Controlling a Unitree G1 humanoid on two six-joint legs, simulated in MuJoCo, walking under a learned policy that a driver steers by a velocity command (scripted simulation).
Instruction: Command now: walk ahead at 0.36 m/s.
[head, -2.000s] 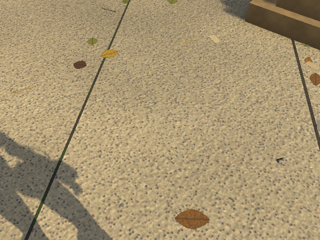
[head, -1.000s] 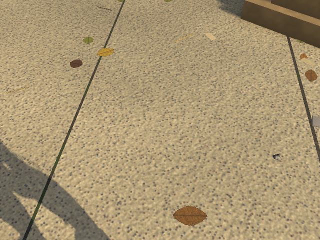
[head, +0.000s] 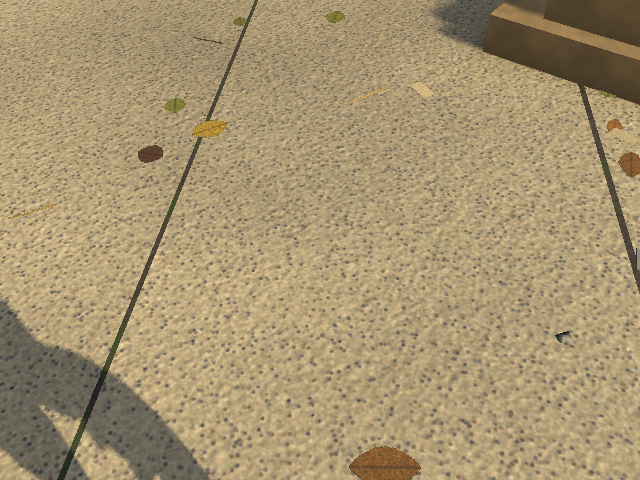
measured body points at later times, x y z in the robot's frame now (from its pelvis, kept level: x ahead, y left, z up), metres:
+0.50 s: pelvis +0.25 +0.04 -0.01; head +0.29 +0.05 +0.44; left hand +0.20 +0.29 -0.15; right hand +0.43 -0.20 -0.11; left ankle +0.36 +0.13 -0.72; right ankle +0.05 -0.10 -0.63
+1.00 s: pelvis +0.55 -0.01 -0.01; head +0.58 -0.02 +0.44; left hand +0.77 +0.19 -0.11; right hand +0.49 -0.27 -0.15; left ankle +0.37 +0.13 -0.72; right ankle +0.66 -0.11 -0.73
